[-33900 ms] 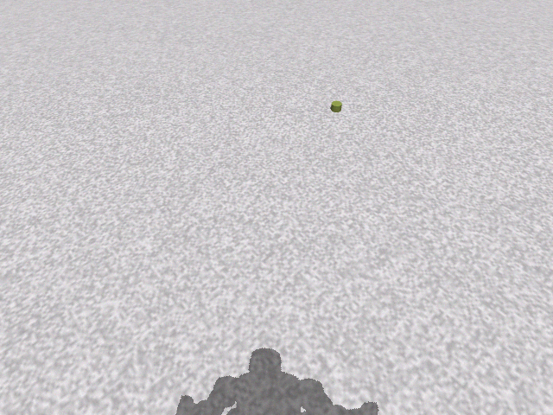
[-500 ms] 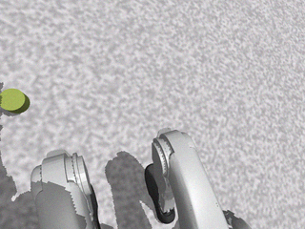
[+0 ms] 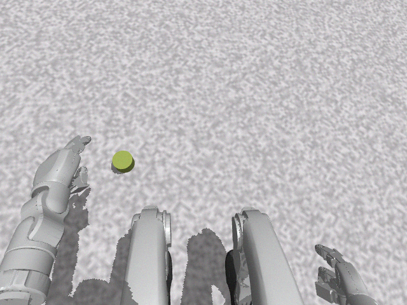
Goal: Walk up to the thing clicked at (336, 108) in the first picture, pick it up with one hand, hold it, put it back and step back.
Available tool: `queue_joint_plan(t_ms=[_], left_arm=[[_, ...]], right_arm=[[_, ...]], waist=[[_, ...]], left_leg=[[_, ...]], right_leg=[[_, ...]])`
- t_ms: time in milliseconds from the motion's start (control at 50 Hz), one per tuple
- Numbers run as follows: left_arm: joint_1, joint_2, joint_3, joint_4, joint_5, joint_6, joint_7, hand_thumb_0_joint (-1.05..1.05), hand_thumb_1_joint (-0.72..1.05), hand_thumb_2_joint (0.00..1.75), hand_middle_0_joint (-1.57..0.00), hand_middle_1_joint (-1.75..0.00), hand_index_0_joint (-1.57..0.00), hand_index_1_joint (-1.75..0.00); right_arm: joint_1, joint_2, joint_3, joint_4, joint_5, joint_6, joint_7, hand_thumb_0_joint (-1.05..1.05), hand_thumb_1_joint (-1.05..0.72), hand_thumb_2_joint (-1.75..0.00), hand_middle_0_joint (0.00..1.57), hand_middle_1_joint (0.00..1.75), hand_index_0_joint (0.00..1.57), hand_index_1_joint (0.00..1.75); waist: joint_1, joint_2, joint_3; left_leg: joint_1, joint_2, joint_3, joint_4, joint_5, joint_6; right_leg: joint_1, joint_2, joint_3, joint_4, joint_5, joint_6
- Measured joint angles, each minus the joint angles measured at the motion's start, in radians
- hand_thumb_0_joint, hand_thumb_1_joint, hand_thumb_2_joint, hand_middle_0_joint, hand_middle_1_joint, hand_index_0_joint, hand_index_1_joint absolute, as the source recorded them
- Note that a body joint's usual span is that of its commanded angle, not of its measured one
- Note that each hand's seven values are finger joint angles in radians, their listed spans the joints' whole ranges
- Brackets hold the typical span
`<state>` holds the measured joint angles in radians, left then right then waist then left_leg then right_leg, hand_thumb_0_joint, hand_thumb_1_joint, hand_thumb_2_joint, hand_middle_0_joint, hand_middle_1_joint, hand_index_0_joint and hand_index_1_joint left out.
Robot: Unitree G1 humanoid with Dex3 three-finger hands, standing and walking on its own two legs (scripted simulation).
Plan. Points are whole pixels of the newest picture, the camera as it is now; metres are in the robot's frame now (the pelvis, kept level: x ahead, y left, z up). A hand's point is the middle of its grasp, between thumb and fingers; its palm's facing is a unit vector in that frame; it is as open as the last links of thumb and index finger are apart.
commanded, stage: home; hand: left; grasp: from above
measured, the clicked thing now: (123, 161) +0.51 +0.28 -0.45
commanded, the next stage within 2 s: none
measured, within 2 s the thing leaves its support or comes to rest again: neither
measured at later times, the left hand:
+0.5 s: hand (55, 221) +0.26 +0.21 +0.10, palm faces +0.10 -0.95 -0.29, open 7.4 cm
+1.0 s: hand (10, 257) +0.22 +0.20 +0.20, palm faces +0.18 -0.96 -0.20, open 7.4 cm
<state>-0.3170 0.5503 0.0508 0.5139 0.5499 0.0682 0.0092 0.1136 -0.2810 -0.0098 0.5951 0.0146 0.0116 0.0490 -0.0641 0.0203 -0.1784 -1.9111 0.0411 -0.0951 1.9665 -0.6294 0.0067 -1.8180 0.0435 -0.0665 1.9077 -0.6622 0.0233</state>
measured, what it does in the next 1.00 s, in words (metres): rises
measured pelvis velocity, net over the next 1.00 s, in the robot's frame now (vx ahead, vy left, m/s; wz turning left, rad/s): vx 0.09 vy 0.00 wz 0.13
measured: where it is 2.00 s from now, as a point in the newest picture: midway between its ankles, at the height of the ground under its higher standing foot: (200, 297)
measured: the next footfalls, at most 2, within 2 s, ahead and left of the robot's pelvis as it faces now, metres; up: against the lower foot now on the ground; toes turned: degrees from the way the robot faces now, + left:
none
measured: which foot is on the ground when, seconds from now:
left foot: down 0.00-1.00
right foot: down 0.00-1.00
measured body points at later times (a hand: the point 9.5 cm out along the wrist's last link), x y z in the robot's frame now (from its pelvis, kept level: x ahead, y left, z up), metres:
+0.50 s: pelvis +0.05 +0.00 +0.18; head +0.14 +0.03 +0.62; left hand +0.25 +0.26 +0.12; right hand +0.24 -0.22 +0.10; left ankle +0.09 +0.12 -0.44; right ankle +0.09 -0.13 -0.44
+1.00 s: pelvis +0.09 +0.00 +0.25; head +0.10 +0.01 +0.69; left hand +0.21 +0.25 +0.21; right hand +0.29 -0.22 +0.19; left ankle +0.09 +0.12 -0.44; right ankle +0.09 -0.13 -0.44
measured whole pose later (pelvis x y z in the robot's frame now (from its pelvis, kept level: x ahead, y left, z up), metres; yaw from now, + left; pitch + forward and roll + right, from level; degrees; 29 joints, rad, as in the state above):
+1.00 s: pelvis +0.09 +0.00 +0.25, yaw +7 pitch +10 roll -3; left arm 0.51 0.23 0.03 -0.13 -0.05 0.46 0.02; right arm 0.28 -0.22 0.04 0.50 0.01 -0.23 -0.19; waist -0.04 0.04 -0.18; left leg -0.71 0.02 -0.07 1.01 -0.48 -0.01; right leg -0.62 0.01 -0.06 0.94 -0.50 0.00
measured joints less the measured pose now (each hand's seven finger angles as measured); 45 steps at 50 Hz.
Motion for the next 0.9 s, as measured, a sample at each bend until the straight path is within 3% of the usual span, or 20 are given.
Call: queue_joint_plan(t_ms=[300,460,640,760,900], left_arm=[[0.349,-0.176,-0.009,-0.279,-0.392,0.19,0.046,0.01,0.89,0.89,-0.21,-0.3,-0.21,-0.3],[0.51,-0.246,-0.001,-0.391,-0.533,0.285,0.064,0.02,0.9,0.89,-0.2,-0.3,-0.21,-0.3],[0.704,-0.307,0.002,-0.548,-0.62,0.363,0.063,0.02,0.9,0.89,-0.2,-0.3,-0.21,-0.3],[0.809,-0.323,-0.015,-0.644,-0.624,0.384,0.048,0.02,0.9,0.9,-0.2,-0.3,-0.21,-0.3],[0.838,-0.325,-0.022,-0.662,-0.613,0.392,0.024,0.01,0.9,0.9,-0.2,-0.3,-0.21,-0.3]], right_arm=[[-0.021,0.069,0.037,-0.041,0.031,-0.103,-0.097,0.01,-0.9,-0.9,0.2,0.3,0.2,0.3],[0.06,0.083,0.061,-0.043,0.033,-0.14,-0.157,0.01,-0.9,-0.9,0.2,0.3,0.2,0.3],[0.167,0.078,0.065,-0.067,0.023,-0.176,-0.22,0.01,-0.9,-0.9,0.2,0.3,0.2,0.3],[0.196,0.073,0.055,-0.087,0.015,-0.2,-0.239,0.01,-0.9,-0.9,0.2,0.3,0.2,0.3],[0.179,0.067,0.051,-0.096,0.003,-0.224,-0.24,0.01,-0.9,-0.9,0.2,0.3,0.2,0.3]], waist=[[0.009,0.005,-0.005],[0.0,0.009,-0.001],[-0.007,0.023,-0.006],[0.003,0.033,-0.016],[0.021,0.028,-0.01]], left_leg=[[0.449,-0.006,0.013,-0.369,0.046,-0.015],[0.72,-0.006,0.019,-0.595,0.082,-0.017],[1.002,-0.006,0.027,-0.827,0.125,-0.016],[1.125,-0.009,0.034,-0.922,0.142,-0.014],[1.185,-0.015,0.032,-0.958,0.151,-0.015]], right_leg=[[0.442,-0.013,0.005,-0.361,0.045,-0.018],[0.714,-0.015,0.007,-0.596,0.088,-0.02],[1.0,-0.017,0.012,-0.842,0.14,-0.02],[1.123,-0.02,0.017,-0.938,0.16,-0.019],[1.184,-0.026,0.014,-0.97,0.164,-0.019]])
